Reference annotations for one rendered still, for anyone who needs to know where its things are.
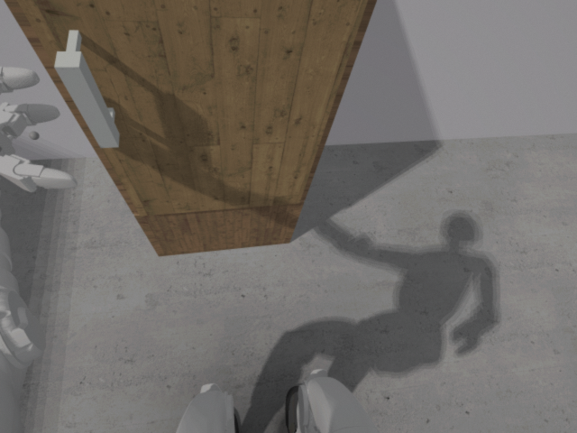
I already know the left robot hand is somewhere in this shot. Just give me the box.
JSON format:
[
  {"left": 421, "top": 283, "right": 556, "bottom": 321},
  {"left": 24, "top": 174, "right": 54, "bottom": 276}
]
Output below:
[{"left": 0, "top": 67, "right": 78, "bottom": 192}]

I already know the left robot shin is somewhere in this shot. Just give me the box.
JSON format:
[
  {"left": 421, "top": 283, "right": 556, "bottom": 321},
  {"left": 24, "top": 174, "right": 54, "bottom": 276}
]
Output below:
[{"left": 200, "top": 383, "right": 221, "bottom": 393}]

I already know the robot left upper arm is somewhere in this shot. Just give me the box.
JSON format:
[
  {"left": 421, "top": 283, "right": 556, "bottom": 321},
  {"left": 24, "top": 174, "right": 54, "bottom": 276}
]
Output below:
[{"left": 0, "top": 289, "right": 46, "bottom": 433}]

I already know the left robot forearm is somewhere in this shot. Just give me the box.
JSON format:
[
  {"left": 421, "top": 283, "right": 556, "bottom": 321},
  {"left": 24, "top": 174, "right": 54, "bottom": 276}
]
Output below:
[{"left": 0, "top": 190, "right": 20, "bottom": 296}]

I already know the cupboard door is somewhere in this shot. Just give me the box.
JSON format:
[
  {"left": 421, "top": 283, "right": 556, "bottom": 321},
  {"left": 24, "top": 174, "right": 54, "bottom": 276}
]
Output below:
[{"left": 17, "top": 0, "right": 368, "bottom": 217}]

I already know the handle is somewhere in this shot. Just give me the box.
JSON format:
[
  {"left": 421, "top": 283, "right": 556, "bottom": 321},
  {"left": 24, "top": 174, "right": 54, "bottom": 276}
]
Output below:
[{"left": 54, "top": 30, "right": 120, "bottom": 148}]

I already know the left robot thigh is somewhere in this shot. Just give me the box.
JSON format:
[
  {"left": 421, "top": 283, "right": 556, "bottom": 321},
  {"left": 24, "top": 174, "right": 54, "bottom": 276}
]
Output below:
[{"left": 176, "top": 391, "right": 235, "bottom": 433}]

